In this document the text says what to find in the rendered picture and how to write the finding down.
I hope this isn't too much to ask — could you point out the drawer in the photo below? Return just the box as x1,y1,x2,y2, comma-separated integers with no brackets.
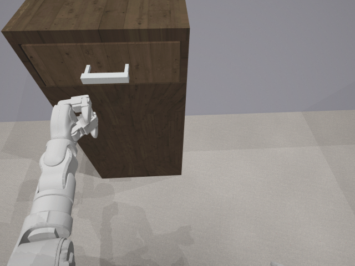
21,41,180,86

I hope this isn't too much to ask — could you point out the robot left hand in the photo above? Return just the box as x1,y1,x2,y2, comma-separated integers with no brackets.
50,95,98,146

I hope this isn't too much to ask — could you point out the left robot forearm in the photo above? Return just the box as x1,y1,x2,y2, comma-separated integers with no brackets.
7,139,78,266

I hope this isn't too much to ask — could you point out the cabinet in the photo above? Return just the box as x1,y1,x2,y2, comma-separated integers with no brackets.
1,0,190,178

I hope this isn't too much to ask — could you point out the handle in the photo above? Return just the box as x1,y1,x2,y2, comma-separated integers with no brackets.
80,64,129,84

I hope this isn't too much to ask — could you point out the left robot upper arm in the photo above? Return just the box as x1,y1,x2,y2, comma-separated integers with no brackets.
9,238,75,266

